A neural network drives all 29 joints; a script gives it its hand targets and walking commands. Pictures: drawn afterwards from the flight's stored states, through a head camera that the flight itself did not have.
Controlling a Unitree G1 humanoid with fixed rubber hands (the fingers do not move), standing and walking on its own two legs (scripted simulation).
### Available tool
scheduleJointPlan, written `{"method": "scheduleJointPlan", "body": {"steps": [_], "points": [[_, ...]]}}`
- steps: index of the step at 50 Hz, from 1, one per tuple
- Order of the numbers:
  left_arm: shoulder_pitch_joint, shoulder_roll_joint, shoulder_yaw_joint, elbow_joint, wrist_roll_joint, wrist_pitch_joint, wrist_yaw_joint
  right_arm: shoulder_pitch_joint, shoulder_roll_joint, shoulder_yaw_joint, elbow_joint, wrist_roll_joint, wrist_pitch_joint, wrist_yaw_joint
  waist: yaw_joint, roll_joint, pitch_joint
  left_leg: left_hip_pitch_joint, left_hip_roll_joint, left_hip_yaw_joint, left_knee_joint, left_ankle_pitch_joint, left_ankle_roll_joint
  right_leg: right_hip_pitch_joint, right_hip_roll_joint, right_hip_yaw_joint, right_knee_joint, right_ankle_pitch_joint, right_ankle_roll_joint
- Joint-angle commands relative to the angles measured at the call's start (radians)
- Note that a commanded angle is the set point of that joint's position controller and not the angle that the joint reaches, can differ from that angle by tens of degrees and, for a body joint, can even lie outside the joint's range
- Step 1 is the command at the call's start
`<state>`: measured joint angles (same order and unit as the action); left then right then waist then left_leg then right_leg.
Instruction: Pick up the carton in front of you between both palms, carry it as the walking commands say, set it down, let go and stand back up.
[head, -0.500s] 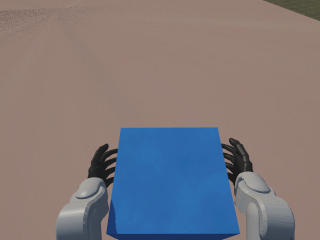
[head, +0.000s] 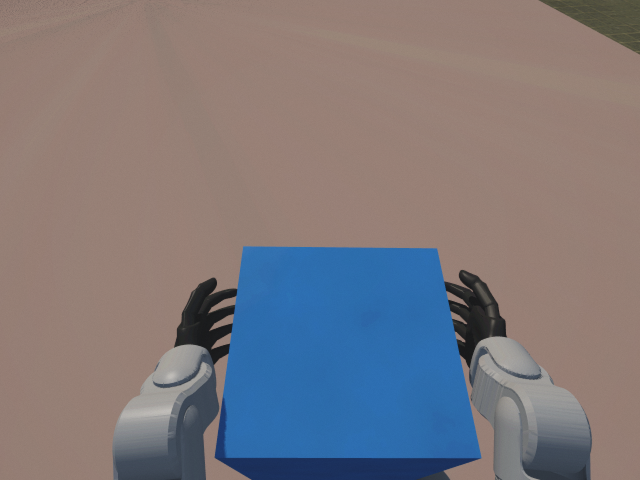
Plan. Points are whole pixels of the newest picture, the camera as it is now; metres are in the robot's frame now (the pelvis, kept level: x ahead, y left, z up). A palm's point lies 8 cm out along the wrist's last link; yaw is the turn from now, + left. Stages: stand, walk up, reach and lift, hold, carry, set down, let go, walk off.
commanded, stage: carry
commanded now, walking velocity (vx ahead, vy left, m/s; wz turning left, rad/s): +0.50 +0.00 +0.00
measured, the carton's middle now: (336, 375) +0.24 +0.00 +0.02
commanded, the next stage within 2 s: none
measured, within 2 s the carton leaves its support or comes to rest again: neither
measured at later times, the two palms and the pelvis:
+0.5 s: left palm (268, 159) +0.56 +0.11 +0.10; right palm (450, 160) +0.58 -0.19 +0.09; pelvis +0.34 -0.05 +0.00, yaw +2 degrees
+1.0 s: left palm (259, 69) +0.91 +0.16 +0.09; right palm (394, 68) +0.90 -0.14 +0.10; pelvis +0.67 +0.01 +0.01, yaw +0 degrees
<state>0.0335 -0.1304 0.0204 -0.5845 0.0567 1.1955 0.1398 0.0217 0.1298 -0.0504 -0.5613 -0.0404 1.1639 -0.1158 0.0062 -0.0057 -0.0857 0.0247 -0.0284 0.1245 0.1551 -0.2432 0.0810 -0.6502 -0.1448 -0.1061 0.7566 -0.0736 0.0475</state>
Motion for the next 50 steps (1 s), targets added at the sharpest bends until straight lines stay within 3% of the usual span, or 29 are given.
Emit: {"method": "scheduleJointPlan", "body": {"steps": [1,3,6,7,8,9,10,11,12,13,14,16,18,21,24,30,33,34,35,36,37,38,39,40,41,43,46,50], "points": [[-0.395,-0.725,-0.641,-0.083,-0.282,-0.001,-0.093,-0.293,0.686,0.578,-0.049,0.246,0.026,0.100,-0.025,0.130,-0.031,0.110,0.223,-0.068,0.005,0.540,0.054,-0.051,0.050,-0.062,-0.115,0.034,-0.018],[-0.392,-0.700,-0.627,-0.082,-0.278,0.010,-0.087,-0.298,0.665,0.578,-0.053,0.250,0.034,0.090,-0.031,0.134,0.001,0.120,0.232,-0.057,0.003,0.623,0.058,-0.014,0.082,-0.100,-0.208,0.050,-0.045],[-0.367,-0.683,-0.604,-0.070,-0.271,0.017,-0.081,-0.314,0.657,0.591,-0.072,0.262,0.042,0.084,-0.016,0.187,-0.065,0.132,0.234,-0.001,0.145,0.940,0.012,0.220,0.153,-0.149,-0.294,0.065,-0.079],[-0.344,-0.684,-0.595,-0.061,-0.265,0.015,-0.079,-0.318,0.660,0.597,-0.079,0.267,0.043,0.084,0.002,0.189,-0.135,0.106,0.218,0.040,0.310,0.971,-0.016,0.389,0.188,-0.174,-0.334,0.058,-0.081],[-0.339,-0.692,-0.586,-0.060,-0.258,0.011,-0.079,-0.325,0.657,0.606,-0.085,0.275,0.043,0.087,0.022,0.134,-0.214,-0.015,0.189,0.078,0.524,0.806,-0.044,0.608,0.154,-0.146,-0.369,0.034,-0.080],[-0.335,-0.682,-0.571,-0.051,-0.244,0.009,-0.081,-0.337,0.671,0.627,-0.104,0.285,0.046,0.090,0.030,-0.056,-0.346,-0.304,0.131,0.041,0.830,0.452,-0.073,0.901,-0.133,0.256,-0.352,-0.112,-0.177],[-0.320,-0.711,-0.574,-0.026,-0.252,0.001,-0.087,-0.330,0.677,0.635,-0.111,0.283,0.047,0.098,0.019,-0.294,-0.382,-0.556,-0.031,-0.025,1.107,-0.171,-0.097,1.000,-0.311,0.655,-0.516,-0.053,-0.307],[-0.312,-0.748,-0.583,-0.042,-0.261,-0.006,-0.098,-0.342,0.718,0.656,-0.092,0.291,0.040,0.107,0.015,-0.202,-0.344,-0.636,0.038,-0.144,1.233,-0.189,-0.063,0.955,-0.299,0.570,-0.513,0.056,-0.303],[-0.327,-0.798,-0.596,-0.047,-0.268,-0.016,-0.110,-0.346,0.767,0.663,-0.088,0.292,0.030,0.117,0.014,-0.143,-0.328,-0.653,0.083,-0.154,1.232,-0.163,-0.040,0.891,-0.258,0.455,-0.493,0.142,-0.273],[-0.355,-0.834,-0.605,-0.051,-0.271,-0.028,-0.122,-0.361,0.811,0.671,-0.075,0.289,0.019,0.126,0.009,-0.045,-0.277,-0.631,0.128,-0.149,1.158,-0.107,-0.034,0.784,-0.226,0.342,-0.503,0.185,-0.230],[-0.372,-0.858,-0.617,-0.051,-0.276,-0.038,-0.131,-0.355,0.843,0.673,-0.059,0.279,0.008,0.132,0.003,-0.030,-0.250,-0.604,0.153,-0.151,1.072,-0.062,-0.037,0.708,-0.196,0.274,-0.536,0.119,-0.195],[-0.371,-0.870,-0.633,-0.043,-0.284,-0.051,-0.148,-0.319,0.867,0.671,-0.027,0.250,-0.011,0.133,-0.001,-0.074,-0.230,-0.567,0.149,-0.108,0.975,0.003,-0.050,0.640,-0.160,0.192,-0.584,0.014,-0.166],[-0.351,-0.844,-0.637,-0.045,-0.289,-0.056,-0.159,-0.278,0.858,0.666,-0.015,0.222,-0.024,0.124,0.000,-0.106,-0.195,-0.592,0.149,-0.073,0.873,0.044,-0.070,0.626,-0.140,0.138,-0.621,-0.022,-0.172],[-0.347,-0.790,-0.636,-0.058,-0.297,-0.056,-0.163,-0.278,0.829,0.663,-0.032,0.204,-0.026,0.106,0.001,-0.123,-0.123,-0.672,0.151,-0.026,0.726,0.117,-0.103,0.655,-0.118,0.086,-0.658,0.031,-0.179],[-0.335,-0.733,-0.617,-0.078,-0.295,-0.046,-0.151,-0.294,0.787,0.666,-0.071,0.219,-0.014,0.088,0.004,-0.120,-0.074,-0.697,0.143,0.010,0.585,0.189,-0.109,0.691,-0.089,0.033,-0.655,0.118,-0.169],[-0.306,-0.628,-0.565,-0.076,-0.263,-0.010,-0.104,-0.310,0.674,0.645,-0.095,0.245,0.033,0.062,0.012,-0.150,0.015,-0.625,0.099,0.081,0.358,0.247,-0.069,0.740,-0.086,-0.033,-0.618,0.310,-0.156],[-0.328,-0.618,-0.573,-0.095,-0.269,0.005,-0.091,-0.303,0.653,0.625,-0.089,0.254,0.045,0.060,-0.001,-0.174,-0.065,-0.393,0.042,0.137,0.309,0.208,-0.046,0.764,-0.081,-0.096,-0.419,0.603,-0.114],[-0.339,-0.618,-0.581,-0.104,-0.272,0.009,-0.090,-0.285,0.648,0.613,-0.076,0.251,0.046,0.059,-0.023,-0.126,-0.136,-0.204,0.001,0.174,0.266,0.158,-0.045,0.712,-0.039,-0.148,-0.218,0.596,-0.088],[-0.351,-0.613,-0.586,-0.108,-0.274,0.012,-0.088,-0.268,0.646,0.600,-0.070,0.242,0.048,0.061,-0.044,-0.040,-0.211,0.007,0.109,0.031,0.254,0.062,-0.041,0.556,-0.017,-0.130,-0.002,0.353,-0.068],[-0.351,-0.628,-0.602,-0.136,-0.285,0.017,-0.090,-0.282,0.641,0.592,-0.056,0.247,0.043,0.064,-0.041,0.232,-0.329,0.266,0.407,-0.472,0.175,-0.128,0.120,0.226,0.098,-0.085,0.341,0.062,-0.020],[-0.357,-0.641,-0.611,-0.135,-0.290,0.016,-0.098,-0.262,0.685,0.604,-0.050,0.261,0.040,0.073,-0.032,0.301,-0.295,0.247,0.468,-0.666,0.031,0.042,0.159,0.063,0.172,0.027,0.518,-0.370,-0.027],[-0.366,-0.706,-0.632,-0.111,-0.292,0.009,-0.107,-0.289,0.723,0.614,-0.069,0.268,0.035,0.085,-0.028,0.227,-0.276,0.204,0.444,-0.515,0.065,0.192,0.142,0.041,0.092,0.111,0.595,-0.364,-0.059],[-0.375,-0.751,-0.633,-0.100,-0.289,0.000,-0.118,-0.297,0.772,0.624,-0.067,0.274,0.026,0.097,-0.028,0.131,-0.271,0.136,0.410,-0.405,0.094,0.319,0.112,0.051,0.056,0.119,0.573,-0.319,-0.075],[-0.381,-0.794,-0.637,-0.085,-0.284,-0.011,-0.126,-0.323,0.810,0.635,-0.069,0.276,0.016,0.109,-0.022,0.071,-0.242,0.062,0.389,-0.307,0.086,0.356,0.077,0.068,0.021,0.117,0.496,-0.264,-0.079],[-0.379,-0.822,-0.644,-0.070,-0.276,-0.020,-0.132,-0.336,0.831,0.644,-0.064,0.277,0.008,0.120,-0.017,0.076,-0.233,0.005,0.359,-0.244,0.058,0.290,0.042,0.101,0.006,0.109,0.422,-0.222,-0.077],[-0.350,-0.845,-0.646,-0.039,-0.254,-0.037,-0.134,-0.325,0.842,0.654,-0.054,0.280,-0.004,0.136,-0.016,0.110,-0.221,-0.023,0.327,-0.174,0.016,0.202,0.024,0.113,0.020,0.069,0.340,-0.155,-0.066],[-0.327,-0.836,-0.646,-0.034,-0.234,-0.051,-0.125,-0.307,0.815,0.655,-0.049,0.281,-0.013,0.148,-0.017,0.135,-0.161,-0.016,0.308,-0.107,-0.031,0.188,0.032,0.056,0.020,0.022,0.193,-0.094,-0.039],[-0.350,-0.793,-0.652,-0.077,-0.247,-0.041,-0.108,-0.301,0.750,0.638,-0.075,0.278,-0.009,0.136,-0.020,0.138,-0.085,0.033,0.284,-0.054,-0.047,0.260,0.039,-0.020,0.021,-0.024,0.013,-0.005,-0.018]]}}
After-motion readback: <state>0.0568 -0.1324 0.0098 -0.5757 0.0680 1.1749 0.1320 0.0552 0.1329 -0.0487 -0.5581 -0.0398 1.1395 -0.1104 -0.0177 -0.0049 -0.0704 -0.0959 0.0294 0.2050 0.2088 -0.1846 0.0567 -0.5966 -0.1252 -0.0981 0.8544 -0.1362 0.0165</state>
